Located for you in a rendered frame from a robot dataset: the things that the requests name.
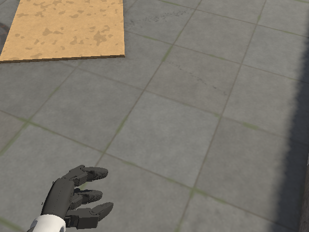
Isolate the left robot hand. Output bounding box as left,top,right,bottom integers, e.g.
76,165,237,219
41,164,114,230

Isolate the robot left forearm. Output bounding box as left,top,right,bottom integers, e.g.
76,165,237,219
27,214,66,232

